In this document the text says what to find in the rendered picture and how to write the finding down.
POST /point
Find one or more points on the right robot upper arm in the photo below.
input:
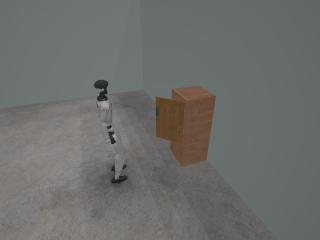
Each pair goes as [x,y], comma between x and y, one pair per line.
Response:
[104,112]

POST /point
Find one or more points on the robot right hand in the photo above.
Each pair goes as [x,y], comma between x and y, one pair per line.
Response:
[110,148]

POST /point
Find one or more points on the handle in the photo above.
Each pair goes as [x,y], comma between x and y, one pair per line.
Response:
[157,110]

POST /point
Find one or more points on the right robot foot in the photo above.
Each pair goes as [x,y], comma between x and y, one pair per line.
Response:
[121,178]

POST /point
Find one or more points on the cupboard door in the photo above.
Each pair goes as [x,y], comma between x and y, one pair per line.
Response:
[170,121]

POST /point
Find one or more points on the right robot shin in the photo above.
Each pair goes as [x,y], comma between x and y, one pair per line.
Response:
[119,163]

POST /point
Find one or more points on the robot right forearm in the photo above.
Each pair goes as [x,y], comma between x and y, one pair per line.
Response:
[105,133]

